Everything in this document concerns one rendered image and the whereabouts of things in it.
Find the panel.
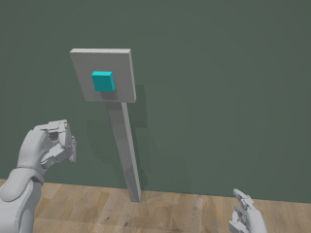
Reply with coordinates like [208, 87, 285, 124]
[69, 49, 142, 203]

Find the button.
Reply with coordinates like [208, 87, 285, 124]
[91, 71, 115, 92]

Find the left robot forearm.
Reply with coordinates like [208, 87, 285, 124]
[0, 167, 45, 233]

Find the left robot hand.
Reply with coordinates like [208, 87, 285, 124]
[17, 119, 77, 177]

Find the right robot hand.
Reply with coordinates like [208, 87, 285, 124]
[228, 188, 268, 233]

